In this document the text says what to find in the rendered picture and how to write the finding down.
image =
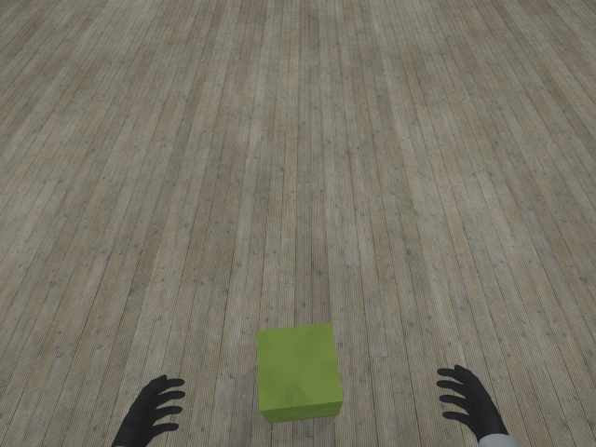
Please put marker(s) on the right robot hand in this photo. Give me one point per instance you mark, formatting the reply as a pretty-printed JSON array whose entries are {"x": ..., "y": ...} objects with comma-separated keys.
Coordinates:
[{"x": 483, "y": 419}]

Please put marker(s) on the left robot hand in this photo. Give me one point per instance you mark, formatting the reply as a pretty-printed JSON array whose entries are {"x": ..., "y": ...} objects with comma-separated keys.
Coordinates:
[{"x": 137, "y": 428}]

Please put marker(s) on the carton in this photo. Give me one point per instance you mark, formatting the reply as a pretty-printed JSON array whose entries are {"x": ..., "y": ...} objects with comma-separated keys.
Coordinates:
[{"x": 298, "y": 374}]

